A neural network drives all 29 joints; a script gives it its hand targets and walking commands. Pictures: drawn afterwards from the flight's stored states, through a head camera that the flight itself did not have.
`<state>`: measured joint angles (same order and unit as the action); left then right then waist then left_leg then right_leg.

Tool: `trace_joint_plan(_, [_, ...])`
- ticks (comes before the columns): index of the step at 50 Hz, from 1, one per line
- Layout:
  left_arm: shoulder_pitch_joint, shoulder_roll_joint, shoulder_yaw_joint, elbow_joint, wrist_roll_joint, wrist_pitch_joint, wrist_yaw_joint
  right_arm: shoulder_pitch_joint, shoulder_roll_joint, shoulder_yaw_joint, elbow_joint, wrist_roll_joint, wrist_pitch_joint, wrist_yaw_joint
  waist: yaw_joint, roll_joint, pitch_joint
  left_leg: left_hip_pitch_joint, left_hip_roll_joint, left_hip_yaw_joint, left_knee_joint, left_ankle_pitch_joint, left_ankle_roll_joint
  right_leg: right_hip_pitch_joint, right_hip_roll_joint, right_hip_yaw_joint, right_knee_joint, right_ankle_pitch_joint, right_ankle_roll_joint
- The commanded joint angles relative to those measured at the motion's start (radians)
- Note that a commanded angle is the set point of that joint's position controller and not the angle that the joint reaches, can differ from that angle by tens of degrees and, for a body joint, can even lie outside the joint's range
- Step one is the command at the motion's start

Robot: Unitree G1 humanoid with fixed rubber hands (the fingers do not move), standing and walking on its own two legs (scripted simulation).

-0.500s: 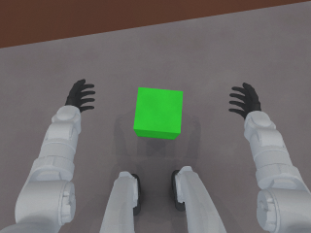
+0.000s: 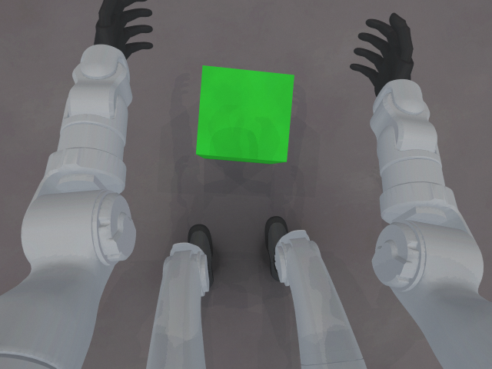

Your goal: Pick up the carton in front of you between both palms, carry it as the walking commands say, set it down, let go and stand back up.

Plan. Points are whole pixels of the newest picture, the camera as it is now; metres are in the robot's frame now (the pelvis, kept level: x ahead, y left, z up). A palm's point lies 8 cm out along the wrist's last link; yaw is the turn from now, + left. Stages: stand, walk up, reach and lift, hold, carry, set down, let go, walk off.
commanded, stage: reach and lift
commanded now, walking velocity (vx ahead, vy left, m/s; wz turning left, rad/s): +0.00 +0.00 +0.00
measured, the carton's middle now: (242, 123) +0.50 -0.04 -0.51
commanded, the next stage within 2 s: none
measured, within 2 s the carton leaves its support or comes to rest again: leaves its support in 1.58 s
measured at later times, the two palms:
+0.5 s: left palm (158, 104) +0.53 +0.14 -0.36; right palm (332, 119) +0.46 -0.23 -0.35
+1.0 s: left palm (170, 109) +0.53 +0.13 -0.44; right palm (312, 116) +0.49 -0.22 -0.44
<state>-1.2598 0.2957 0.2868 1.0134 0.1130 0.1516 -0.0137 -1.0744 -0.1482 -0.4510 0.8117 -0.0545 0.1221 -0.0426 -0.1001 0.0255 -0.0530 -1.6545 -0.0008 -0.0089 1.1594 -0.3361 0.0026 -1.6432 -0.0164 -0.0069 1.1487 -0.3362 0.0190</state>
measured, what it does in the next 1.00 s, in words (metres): lowers itself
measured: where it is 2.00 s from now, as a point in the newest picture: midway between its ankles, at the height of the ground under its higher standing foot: (241, 264)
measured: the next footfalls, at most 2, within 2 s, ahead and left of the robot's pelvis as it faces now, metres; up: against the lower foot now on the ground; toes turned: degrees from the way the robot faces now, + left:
none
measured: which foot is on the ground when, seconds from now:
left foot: down 0.00-1.00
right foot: down 0.00-1.00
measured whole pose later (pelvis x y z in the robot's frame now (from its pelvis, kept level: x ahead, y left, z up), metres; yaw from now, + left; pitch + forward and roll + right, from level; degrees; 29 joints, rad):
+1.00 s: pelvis -0.04 +0.00 -0.27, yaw -1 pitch +37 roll -2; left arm -1.55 0.43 -0.06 1.19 -0.25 0.06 0.10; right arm -1.46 -0.31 -0.15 1.13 0.26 0.03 -0.14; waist -0.07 -0.01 0.39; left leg -2.28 -0.02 -0.04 2.22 -0.59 -0.03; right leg -2.27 0.01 0.00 2.20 -0.58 0.03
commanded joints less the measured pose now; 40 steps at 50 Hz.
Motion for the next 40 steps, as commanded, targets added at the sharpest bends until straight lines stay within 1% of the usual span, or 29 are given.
trace_joint_plan(1, [-0.144,0.038,0.013,-0.099,0.012,-0.049,0.012,-0.101,-0.082,-0.016,-0.07,-0.012,-0.058,0.01,-0.024,0.074,-0.959,0.567,-0.073,-0.025,0.084,0.506,-0.023,0.275,0.083,-0.049,0.044,0.449,0.051])
trace_joint_plan(4, [-0.117,0.022,0.001,-0.1,0.004,-0.062,0.027,-0.075,-0.088,-0.02,-0.04,-0.003,-0.074,0.01,-0.02,0.081,-0.934,0.446,-0.072,-0.028,0.181,0.472,-0.029,0.161,0.085,-0.048,0.139,0.419,0.051])
trace_joint_plan(7, [-0.122,0.029,-0.03,-0.107,-0.021,-0.071,0.047,-0.081,-0.109,-0.009,-0.028,0.024,-0.084,0.0,-0.015,0.082,-0.95,0.341,-0.074,-0.023,0.283,0.436,-0.036,0.1,0.089,-0.048,0.242,0.402,0.052])
trace_joint_plan(11, [-0.174,0.084,-0.099,-0.137,-0.093,-0.077,0.079,-0.13,-0.155,0.055,-0.039,0.097,-0.091,-0.021,-0.01,0.092,-1.073,0.313,-0.077,-0.011,0.429,0.428,-0.042,0.072,0.087,-0.054,0.385,0.408,0.057])
trace_joint_plan(13, [-0.213,0.118,-0.136,-0.151,-0.137,-0.074,0.093,-0.167,-0.184,0.093,-0.048,0.138,-0.086,-0.034,-0.012,0.098,-1.13,0.313,-0.077,-0.002,0.493,0.402,-0.043,0.066,0.084,-0.062,0.45,0.392,0.06])
trace_joint_plan(15, [-0.258,0.145,-0.167,-0.16,-0.179,-0.067,0.104,-0.207,-0.212,0.125,-0.055,0.176,-0.078,-0.048,-0.016,0.102,-1.168,0.315,-0.074,0.007,0.547,0.361,-0.042,0.055,0.081,-0.071,0.503,0.356,0.059])
trace_joint_plan(19, [-0.361,0.18,-0.215,-0.155,-0.247,-0.05,0.116,-0.319,-0.251,0.174,-0.059,0.231,-0.058,-0.072,-0.025,0.099,-1.179,0.275,-0.063,0.022,0.623,0.225,-0.039,0.042,0.066,-0.082,0.586,0.251,0.056])
trace_joint_plan(21, [-0.411,0.196,-0.229,-0.125,-0.268,-0.042,0.119,-0.368,-0.262,0.188,-0.033,0.246,-0.047,-0.082,-0.028,0.095,-1.137,0.235,-0.054,0.025,0.65,0.138,-0.036,0.024,0.055,-0.083,0.617,0.175,0.053])
trace_joint_plan(24, [-0.468,0.216,-0.239,-0.051,-0.284,-0.035,0.116,-0.434,-0.269,0.203,0.03,0.255,-0.036,-0.089,-0.029,0.082,-1.02,0.146,-0.039,0.023,0.683,0.007,-0.03,-0.014,0.04,-0.079,0.656,0.058,0.047])
trace_joint_plan(26, [-0.5,0.226,-0.245,0.009,-0.29,-0.037,0.111,-0.477,-0.272,0.209,0.083,0.255,-0.037,-0.088,-0.027,0.074,-0.934,0.086,-0.03,0.019,0.705,-0.054,-0.026,-0.039,0.033,-0.073,0.682,0.004,0.044])
trace_joint_plan(28, [-0.526,0.234,-0.252,0.063,-0.295,-0.046,0.105,-0.516,-0.276,0.213,0.136,0.253,-0.044,-0.087,-0.025,0.064,-0.862,0.037,-0.023,0.014,0.731,-0.085,-0.024,-0.059,0.028,-0.065,0.71,-0.023,0.043])
trace_joint_plan(31, [-0.564,0.247,-0.266,0.123,-0.304,-0.064,0.097,-0.564,-0.282,0.221,0.2,0.252,-0.062,-0.085,-0.024,0.053,-0.79,-0.011,-0.016,0.008,0.773,-0.087,-0.023,-0.075,0.022,-0.054,0.751,-0.024,0.042])
trace_joint_plan(33, [-0.589,0.256,-0.278,0.142,-0.313,-0.077,0.094,-0.59,-0.289,0.229,0.226,0.257,-0.074,-0.084,-0.024,0.05,-0.773,-0.021,-0.014,0.005,0.803,-0.07,-0.025,-0.072,0.02,-0.049,0.779,-0.006,0.042])
trace_joint_plan(38, [-0.649,0.28,-0.32,0.112,-0.354,-0.106,0.101,-0.652,-0.319,0.274,0.21,0.302,-0.102,-0.094,-0.019,0.052,-0.881,0.038,-0.013,0.008,0.875,0.033,-0.029,0.003,0.02,-0.046,0.846,0.102,0.04])
trace_joint_plan(39, [-0.658,0.286,-0.327,0.101,-0.36,-0.109,0.105,-0.668,-0.324,0.278,0.193,0.311,-0.105,-0.096,-0.026,0.059,-0.893,0.061,-0.013,0.003,0.884,0.045,-0.027,-0.015,0.022,-0.051,0.854,0.111,0.039])
trace_joint_plan(40, [-0.666,0.284,-0.332,0.089,-0.36,-0.11,0.109,-0.675,-0.329,0.283,0.188,0.318,-0.106,-0.097,-0.025,0.078,-0.908,0.084,-0.014,0.006,0.895,0.068,-0.029,-0.018,0.025,-0.051,0.861,0.127,0.036])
